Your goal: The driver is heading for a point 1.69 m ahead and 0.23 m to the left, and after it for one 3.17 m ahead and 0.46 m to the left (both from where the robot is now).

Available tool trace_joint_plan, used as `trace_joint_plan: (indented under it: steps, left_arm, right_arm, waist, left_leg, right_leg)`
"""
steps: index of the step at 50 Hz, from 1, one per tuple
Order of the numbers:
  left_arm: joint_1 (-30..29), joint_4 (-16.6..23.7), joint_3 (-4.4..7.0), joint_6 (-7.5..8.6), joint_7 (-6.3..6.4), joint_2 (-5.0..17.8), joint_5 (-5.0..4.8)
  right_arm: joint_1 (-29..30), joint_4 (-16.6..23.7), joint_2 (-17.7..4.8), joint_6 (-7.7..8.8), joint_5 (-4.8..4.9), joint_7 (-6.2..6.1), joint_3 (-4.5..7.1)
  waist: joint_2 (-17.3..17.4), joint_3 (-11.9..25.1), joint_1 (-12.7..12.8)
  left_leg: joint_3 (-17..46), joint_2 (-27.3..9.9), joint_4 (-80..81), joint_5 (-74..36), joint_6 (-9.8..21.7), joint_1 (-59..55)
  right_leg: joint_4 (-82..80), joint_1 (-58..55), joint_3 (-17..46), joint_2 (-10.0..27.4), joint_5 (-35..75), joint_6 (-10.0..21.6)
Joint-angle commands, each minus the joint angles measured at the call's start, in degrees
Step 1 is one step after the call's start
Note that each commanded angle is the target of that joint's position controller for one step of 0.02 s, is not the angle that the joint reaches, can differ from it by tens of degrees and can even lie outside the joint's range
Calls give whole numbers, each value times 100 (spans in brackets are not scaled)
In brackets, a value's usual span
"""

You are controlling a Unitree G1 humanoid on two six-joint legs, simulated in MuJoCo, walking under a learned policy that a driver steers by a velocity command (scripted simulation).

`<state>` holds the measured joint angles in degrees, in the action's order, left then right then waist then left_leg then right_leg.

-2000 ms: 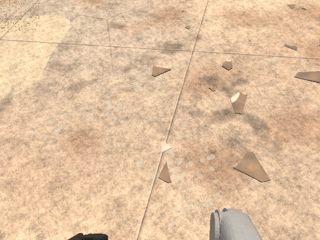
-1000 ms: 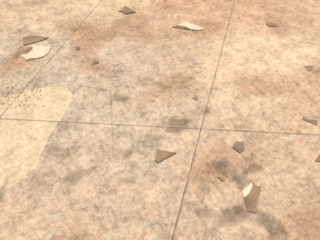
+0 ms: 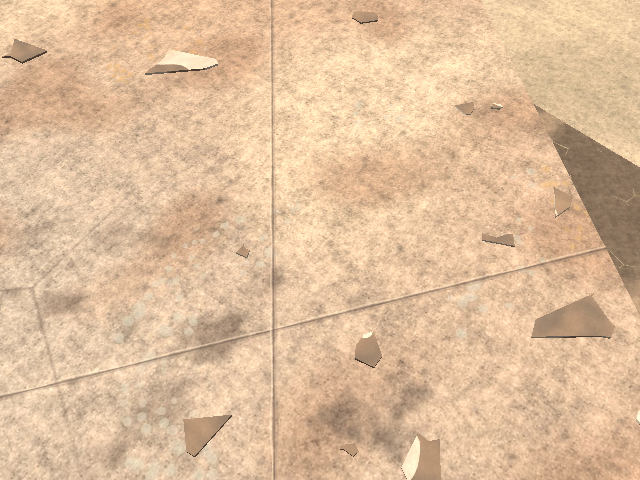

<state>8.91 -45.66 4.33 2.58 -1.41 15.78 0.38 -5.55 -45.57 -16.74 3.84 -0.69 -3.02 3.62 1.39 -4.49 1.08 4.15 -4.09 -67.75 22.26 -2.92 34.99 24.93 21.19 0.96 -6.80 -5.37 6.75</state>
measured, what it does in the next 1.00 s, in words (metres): walks ahead: left foot, then right foot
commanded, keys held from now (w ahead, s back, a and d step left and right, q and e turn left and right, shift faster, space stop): e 0.28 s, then q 0.72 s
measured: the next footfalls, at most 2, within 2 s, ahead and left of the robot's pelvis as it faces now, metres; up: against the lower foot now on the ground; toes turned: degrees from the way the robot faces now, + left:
left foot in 0.34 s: +0.21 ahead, +0.15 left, +0.00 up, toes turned -17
right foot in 0.66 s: +0.12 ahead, -0.09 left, +0.00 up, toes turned +0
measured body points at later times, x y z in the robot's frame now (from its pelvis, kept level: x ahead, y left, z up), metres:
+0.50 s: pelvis +0.11 +0.05 +0.01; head +0.14 +0.06 +0.45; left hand +0.32 +0.28 -0.10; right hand +0.20 -0.23 -0.09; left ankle +0.17 +0.16 -0.73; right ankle +0.05 -0.08 -0.70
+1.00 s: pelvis +0.11 +0.04 +0.01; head +0.14 +0.04 +0.45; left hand +0.21 +0.34 -0.10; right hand +0.29 -0.22 -0.09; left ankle +0.11 +0.18 -0.70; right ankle +0.08 -0.09 -0.73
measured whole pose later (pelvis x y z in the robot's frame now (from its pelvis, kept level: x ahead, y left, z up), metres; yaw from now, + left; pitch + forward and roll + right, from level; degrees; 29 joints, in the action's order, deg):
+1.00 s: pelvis +0.11 +0.04 +0.01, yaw +5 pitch +2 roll +0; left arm 10.1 -41.8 4.2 -1.0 2.3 15.7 -0.1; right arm -9.6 -37.1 -17.4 -3.2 1.2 0.5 4.5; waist 0.6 -2.6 1.3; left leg -0.5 -1.9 -46.8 21.6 -4.6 25.6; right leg 25.3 9.9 -5.2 3.4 -16.8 -0.5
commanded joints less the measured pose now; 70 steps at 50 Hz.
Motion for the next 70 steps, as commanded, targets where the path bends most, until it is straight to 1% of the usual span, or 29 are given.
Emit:
trace_joint_plan:
  steps: [1,8,14,16,17,18,19,20,22,26,30,33,34,35,36,37,39,42,46,50,52,53,54,55,56,57,59,62,70]
  left_arm:
    - [-118,485,237,29,122,958,-19]
    - [97,630,258,-260,364,1026,-114]
    - [160,820,257,-398,379,995,-119]
    - [-21,930,149,-434,403,778,-145]
    - [319,918,38,-425,405,457,-44]
    - [892,875,-2,-369,384,287,15]
    - [730,870,59,-316,371,656,82]
    - [597,826,112,-311,359,873,76]
    - [411,668,99,-377,362,693,77]
    - [75,690,41,-357,377,433,-76]
    - [64,649,85,-307,404,465,-141]
    - [362,531,164,-219,326,596,-102]
    - [584,548,243,-231,351,900,7]
    - [529,498,355,-268,306,1389,153]
    - [252,684,274,-222,309,1061,258]
    - [-14,776,182,-186,344,780,224]
    - [-394,836,135,-135,380,638,37]
    - [-105,745,149,-199,441,711,12]
    - [128,705,249,-301,456,994,5]
    - [77,714,323,-292,356,1205,-112]
    - [-46,704,324,-249,320,1197,-231]
    - [123,625,289,-210,295,1055,-244]
    - [418,576,233,-170,266,838,-89]
    - [289,884,46,-154,243,371,275]
    - [-142,981,135,-148,275,704,116]
    - [-301,1001,188,-187,304,889,-57]
    - [-245,872,238,-260,386,937,-6]
    - [68,776,226,-273,362,814,16]
    - [-152,842,80,-252,282,605,-37]
  right_arm:
    - [-811,165,-420,-162,-75,-89,148]
    - [254,619,-435,-210,-4,-45,132]
    - [226,709,-519,-4,66,89,142]
    - [-328,536,-543,59,50,174,144]
    - [-345,586,-785,56,-53,174,174]
    - [-8,691,-1061,-25,-200,150,191]
    - [-287,592,-448,-47,-252,167,43]
    - [-212,628,-299,-40,-152,201,-23]
    - [-57,589,-410,-86,1,259,-7]
    - [-259,615,-1024,-321,104,212,235]
    - [-271,697,-939,-411,180,157,275]
    - [-216,791,-815,-516,266,56,275]
    - [-239,852,-609,-509,213,53,216]
    - [-177,1090,-414,-456,214,79,174]
    - [-296,993,-799,-401,119,82,295]
    - [-479,862,-999,-407,146,109,399]
    - [-797,654,-830,-539,146,86,399]
    - [-454,909,-527,-592,205,150,271]
    - [-25,1300,-400,-597,181,309,153]
    - [-140,1447,-580,-634,200,416,216]
    - [-432,1417,-584,-666,191,440,267]
    - [-700,1347,-687,-665,171,405,334]
    - [-1027,1350,-1117,-650,177,325,483]
    - [-1046,1561,-1736,-610,90,237,553]
    - [-1258,1551,-1460,-470,-59,334,461]
    - [-995,1518,-1325,-372,-65,371,410]
    - [-407,1535,-1018,-366,121,300,321]
    - [-154,1595,-955,-419,72,213,258]
    - [-258,1435,-909,-467,10,203,196]
  waist:
    - [-404,1179,-328]
    - [-766,1025,48]
    - [-1006,1122,25]
    - [-917,1266,-290]
    - [-330,1508,-118]
    - [1115,1352,382]
    - [1423,1470,134]
    - [1020,1363,52]
    - [604,1137,49]
    - [882,1001,-125]
    - [1063,1084,-125]
    - [845,1184,48]
    - [212,1225,76]
    - [-1632,863,-78]
    - [-1509,820,3]
    - [-1061,754,-137]
    - [-789,610,-298]
    - [-932,516,-80]
    - [-1078,661,170]
    - [-1180,677,110]
    - [-1105,698,-123]
    - [-884,803,-225]
    - [46,1114,-267]
    - [1737,1226,-96]
    - [1180,1749,-576]
    - [796,1328,-468]
    - [410,899,-198]
    - [529,1026,19]
    - [734,871,-270]
  left_leg:
    - [33,44,489,-485,-137,-292]
    - [342,283,2201,-1186,-252,97]
    - [328,613,3331,-593,-115,-686]
    - [166,393,4641,-1946,116,-1802]
    - [859,-445,4714,-3015,443,-2684]
    - [1978,-1361,4557,-5003,1307,-3211]
    - [2700,-1842,4668,-4978,2040,-3016]
    - [2453,-1587,4623,-4662,2017,-2956]
    - [1828,-967,4523,-4121,1523,-2829]
    - [1657,-455,4541,-3808,1330,-2697]
    - [2115,-468,4603,-3142,1358,-2840]
    - [1961,-159,4337,-2266,975,-2027]
    - [1574,160,3639,-1305,679,-1147]
    - [439,991,2798,426,361,-121]
    - [394,732,1394,1357,116,21]
    - [443,659,646,1170,56,45]
    - [372,586,61,547,-120,208]
    - [-17,453,339,16,-313,337]
    - [-359,203,1593,-33,-300,-173]
    - [-736,291,2617,-145,-31,-998]
    - [-899,431,3630,-794,226,-1607]
    - [-834,571,4237,-1402,408,-2271]
    - [77,29,4441,-3132,705,-3453]
    - [2298,-1607,4224,-5641,1723,-4241]
    - [2748,-1980,4518,-5184,2555,-3848]
    - [2238,-1630,4663,-4339,2344,-3506]
    - [1593,-998,4730,-3193,1715,-2961]
    - [1264,-688,4816,-3126,1625,-2512]
    - [1475,-622,4784,-1774,1658,-2181]
  right_leg:
    - [-657,-391,1441,1531,2632,1002]
    - [-584,-790,2190,1323,-244,542]
    - [116,-1241,2783,1323,1301,535]
    - [558,-1089,2471,1097,1407,197]
    - [1140,-631,2066,757,322,-102]
    - [1873,341,1213,-87,-2308,-474]
    - [2575,531,1045,119,-3302,-807]
    - [3007,524,995,341,-3143,-976]
    - [2788,531,750,552,-2741,-1203]
    - [1597,32,234,275,-2114,-1263]
    - [775,-221,309,243,-1682,-1091]
    - [-397,-1482,288,516,-513,-761]
    - [-510,-2133,968,1394,-226,-395]
    - [-815,-1861,2191,2421,572,404]
    - [-845,-1658,2508,3005,1287,934]
    - [-758,-1554,2089,2825,1631,871]
    - [-529,-1621,1250,2312,1925,497]
    - [-541,-1763,635,2098,2243,525]
    - [-523,-1949,396,2288,1971,591]
    - [-330,-1664,208,2435,1908,489]
    - [118,-1505,13,2380,1676,229]
    - [629,-1212,-239,2171,1298,-53]
    - [1815,-302,-728,1773,225,-553]
    - [3635,1464,-797,950,-3491,-1095]
    - [4539,1669,167,726,-3693,-1137]
    - [4788,1784,300,845,-3215,-1084]
    - [4362,1738,373,1014,-2290,-1038]
    - [4035,1154,249,815,-1614,-1131]
    - [2038,285,172,831,-1581,-1126]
